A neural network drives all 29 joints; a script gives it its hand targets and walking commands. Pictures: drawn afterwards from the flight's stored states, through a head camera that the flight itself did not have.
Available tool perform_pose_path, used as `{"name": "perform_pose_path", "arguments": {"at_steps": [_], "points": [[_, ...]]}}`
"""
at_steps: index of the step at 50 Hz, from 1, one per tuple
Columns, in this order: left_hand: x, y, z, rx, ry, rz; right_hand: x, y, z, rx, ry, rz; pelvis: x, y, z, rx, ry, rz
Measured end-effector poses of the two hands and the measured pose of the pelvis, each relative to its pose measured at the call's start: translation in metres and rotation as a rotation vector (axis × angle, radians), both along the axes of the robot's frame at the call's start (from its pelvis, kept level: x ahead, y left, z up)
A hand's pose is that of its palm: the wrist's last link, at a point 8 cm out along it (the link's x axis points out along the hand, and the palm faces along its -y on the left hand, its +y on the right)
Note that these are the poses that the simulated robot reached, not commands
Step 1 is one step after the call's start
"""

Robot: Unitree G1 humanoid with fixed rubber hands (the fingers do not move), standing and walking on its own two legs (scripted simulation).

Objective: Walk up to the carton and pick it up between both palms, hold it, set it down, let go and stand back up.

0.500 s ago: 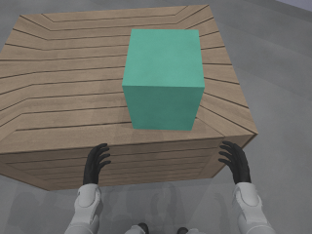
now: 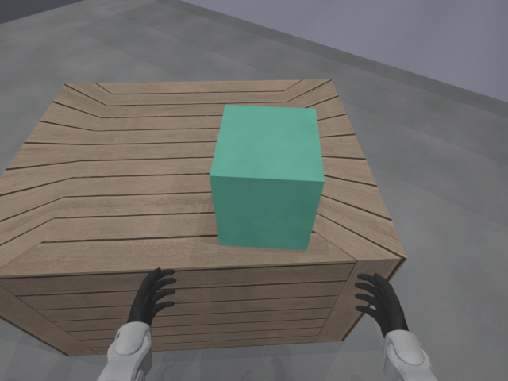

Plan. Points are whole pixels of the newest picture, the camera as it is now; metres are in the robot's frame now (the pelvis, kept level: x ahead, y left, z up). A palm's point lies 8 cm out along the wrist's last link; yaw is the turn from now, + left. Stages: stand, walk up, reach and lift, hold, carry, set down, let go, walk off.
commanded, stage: set down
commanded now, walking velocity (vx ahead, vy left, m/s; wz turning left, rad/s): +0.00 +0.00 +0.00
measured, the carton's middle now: (266, 178) +0.54 +0.01 -0.02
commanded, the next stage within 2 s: let go in 0.70 s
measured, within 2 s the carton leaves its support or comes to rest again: neither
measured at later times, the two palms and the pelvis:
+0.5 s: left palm (133, 347) +0.20 +0.23 -0.07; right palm (404, 355) +0.19 -0.21 -0.06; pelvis +0.04 +0.00 +0.01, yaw -1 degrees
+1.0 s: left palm (138, 325) +0.23 +0.22 -0.05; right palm (401, 343) +0.21 -0.21 -0.06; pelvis +0.03 +0.01 +0.01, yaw -2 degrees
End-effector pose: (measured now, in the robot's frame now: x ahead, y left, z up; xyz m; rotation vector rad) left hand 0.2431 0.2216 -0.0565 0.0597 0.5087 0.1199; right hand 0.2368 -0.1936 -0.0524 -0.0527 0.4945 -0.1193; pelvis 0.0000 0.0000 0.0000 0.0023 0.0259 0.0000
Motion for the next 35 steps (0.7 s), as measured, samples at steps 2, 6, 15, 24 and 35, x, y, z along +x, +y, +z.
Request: {"name": "perform_pose_path", "arguments": {"at_steps": [2,6,15,24,35], "points": [[-0.006,0.001,-0.003,0.005,0.022,0.0,-0.006,-0.003,-0.003,-0.003,0.015,-0.001,0.004,-0.001,0.001,0.001,-0.01,-0.005],[-0.012,0.003,-0.004,0.018,0.048,-0.007,-0.014,-0.009,-0.006,-0.012,0.032,0.002,0.012,-0.003,0.003,0.004,-0.028,-0.016],[-0.021,0.006,-0.001,0.034,0.121,-0.03,-0.028,-0.015,-0.006,-0.036,0.064,0.019,0.03,-0.003,0.009,0.007,-0.067,-0.023],[-0.043,0.006,-0.009,0.04,0.224,-0.035,-0.043,-0.013,-0.01,-0.059,0.126,0.029,0.039,0.0,0.012,0.0,-0.095,-0.023],[-0.055,0.012,-0.013,0.042,0.27,-0.011,-0.053,-0.015,-0.013,-0.074,0.175,0.027,0.034,0.007,0.012,-0.005,-0.089,-0.024]]}}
